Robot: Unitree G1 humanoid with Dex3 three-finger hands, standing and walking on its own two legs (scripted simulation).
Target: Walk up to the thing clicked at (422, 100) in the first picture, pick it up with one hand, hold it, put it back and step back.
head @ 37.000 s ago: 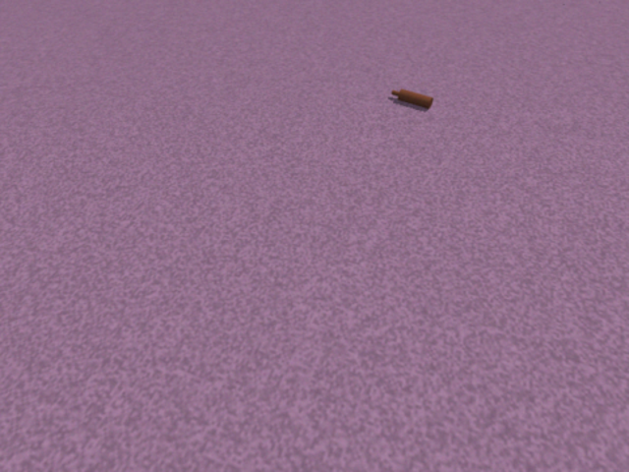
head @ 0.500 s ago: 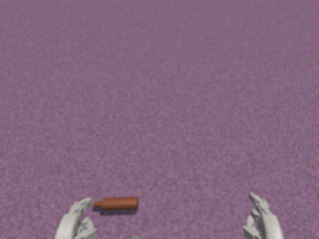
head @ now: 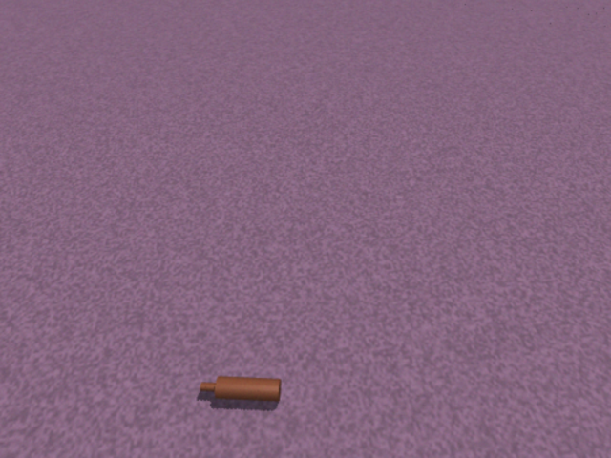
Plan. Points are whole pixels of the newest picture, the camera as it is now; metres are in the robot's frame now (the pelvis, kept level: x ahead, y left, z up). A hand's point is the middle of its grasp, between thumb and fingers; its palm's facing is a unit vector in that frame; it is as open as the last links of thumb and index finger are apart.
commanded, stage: stand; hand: left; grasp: from above
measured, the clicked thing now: (240, 388) +0.43 +0.26 -0.74
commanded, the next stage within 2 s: step back in 2.00 s
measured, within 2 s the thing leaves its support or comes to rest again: neither
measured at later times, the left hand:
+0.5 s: hand out of the picture +0.04 +0.22 -0.15, palm faces +0.04 -0.94 -0.33, open 7.4 cm
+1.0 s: hand out of the picture +0.06 +0.22 -0.15, palm faces +0.03 -0.94 -0.34, open 7.4 cm
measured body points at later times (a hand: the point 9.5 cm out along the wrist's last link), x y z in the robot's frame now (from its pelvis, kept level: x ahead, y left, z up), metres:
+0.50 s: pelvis -0.01 -0.02 +0.01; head -0.01 -0.02 +0.46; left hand +0.04 +0.27 -0.13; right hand +0.05 -0.30 -0.13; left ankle +0.02 +0.12 -0.73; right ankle -0.01 -0.15 -0.73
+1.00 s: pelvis +0.00 -0.02 +0.01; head +0.01 -0.03 +0.46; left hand +0.06 +0.27 -0.12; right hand +0.07 -0.31 -0.13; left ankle +0.02 +0.12 -0.73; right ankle -0.01 -0.15 -0.73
